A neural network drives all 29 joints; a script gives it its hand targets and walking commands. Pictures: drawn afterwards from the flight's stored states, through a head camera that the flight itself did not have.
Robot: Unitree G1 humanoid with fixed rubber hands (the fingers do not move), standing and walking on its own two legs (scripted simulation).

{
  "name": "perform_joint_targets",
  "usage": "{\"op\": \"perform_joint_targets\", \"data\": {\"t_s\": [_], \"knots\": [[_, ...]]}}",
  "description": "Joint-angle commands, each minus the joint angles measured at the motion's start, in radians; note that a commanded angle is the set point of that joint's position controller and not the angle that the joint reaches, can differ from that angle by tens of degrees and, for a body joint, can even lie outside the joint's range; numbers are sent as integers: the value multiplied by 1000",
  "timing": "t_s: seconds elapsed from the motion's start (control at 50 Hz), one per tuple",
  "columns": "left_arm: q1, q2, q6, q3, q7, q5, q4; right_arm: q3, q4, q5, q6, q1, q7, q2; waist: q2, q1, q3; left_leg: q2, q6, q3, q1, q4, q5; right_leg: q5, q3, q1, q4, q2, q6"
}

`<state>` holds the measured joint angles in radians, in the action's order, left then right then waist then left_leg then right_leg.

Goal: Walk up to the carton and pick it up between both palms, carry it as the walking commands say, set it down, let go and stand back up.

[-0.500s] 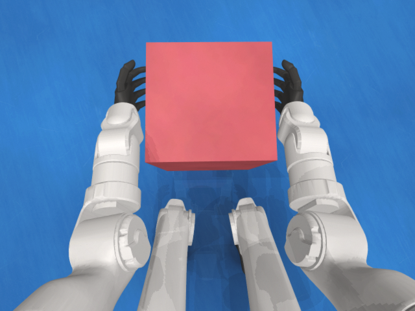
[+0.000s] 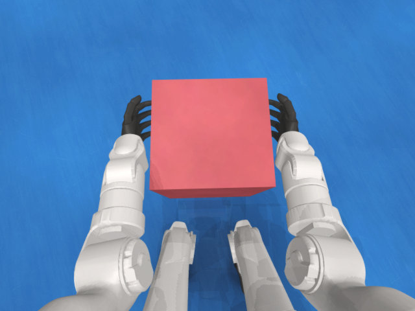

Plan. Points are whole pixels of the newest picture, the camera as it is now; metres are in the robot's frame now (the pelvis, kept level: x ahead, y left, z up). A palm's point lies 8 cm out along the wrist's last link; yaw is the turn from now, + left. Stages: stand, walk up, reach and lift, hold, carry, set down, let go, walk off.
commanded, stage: reach and lift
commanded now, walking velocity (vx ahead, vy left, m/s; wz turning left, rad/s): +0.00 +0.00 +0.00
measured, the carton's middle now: (209, 148) +0.43 +0.00 -0.13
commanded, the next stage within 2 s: none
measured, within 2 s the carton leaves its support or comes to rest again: neither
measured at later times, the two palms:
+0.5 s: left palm (121, 132) +0.41 +0.15 +0.01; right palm (302, 128) +0.41 -0.15 +0.02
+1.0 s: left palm (105, 123) +0.40 +0.15 +0.09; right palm (326, 122) +0.39 -0.15 +0.09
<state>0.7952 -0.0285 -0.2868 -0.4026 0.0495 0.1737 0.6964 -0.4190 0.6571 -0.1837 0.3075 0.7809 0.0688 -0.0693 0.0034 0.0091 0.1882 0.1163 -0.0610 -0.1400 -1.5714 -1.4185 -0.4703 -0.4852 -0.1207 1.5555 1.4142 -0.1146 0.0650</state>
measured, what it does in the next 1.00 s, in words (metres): rises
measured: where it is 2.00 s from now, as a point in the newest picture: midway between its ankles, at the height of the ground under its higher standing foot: (210, 277)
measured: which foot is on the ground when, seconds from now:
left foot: down 0.00-1.00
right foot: down 0.00-1.00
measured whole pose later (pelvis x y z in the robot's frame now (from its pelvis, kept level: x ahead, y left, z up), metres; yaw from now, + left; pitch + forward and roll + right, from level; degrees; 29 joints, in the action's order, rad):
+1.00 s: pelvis +0.04 +0.00 +0.13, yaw +0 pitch +20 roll +0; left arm 0.48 -0.12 -0.30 -0.37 0.01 0.23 0.58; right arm -0.38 0.53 -0.23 0.31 0.45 0.04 -0.16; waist -0.01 0.00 0.12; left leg 0.07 -0.03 -0.16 -0.85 -0.83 -0.32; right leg -0.33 -0.16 0.84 0.82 -0.09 0.03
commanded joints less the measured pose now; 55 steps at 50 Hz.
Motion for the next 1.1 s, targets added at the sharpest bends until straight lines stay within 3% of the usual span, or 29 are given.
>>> {"op": "perform_joint_targets", "data": {"t_s": [0.0, 0.64, 1.08], "knots": [[578, -1091, 7, 546, -212, -114, 25, 567, 6, 122, -29, 626, -217, -1066, 21, 2, 827, 62, 15, 166, 535, 182, 246, 232, 159, -468, -182, -67, -29], [292, -1103, 16, 594, -249, -80, -33, 632, -55, 100, -44, 329, -235, -1096, 3, -11, 636, 31, 37, 113, 867, 493, 374, 375, 87, -808, -500, -39, -41], [143, -1127, -36, 626, -280, -54, -90, 657, -119, 80, 7, 178, -278, -1092, 9, -7, 449, 1, 39, 81, 1172, 756, 475, 455, 63, -1075, -770, -14, -49]]}}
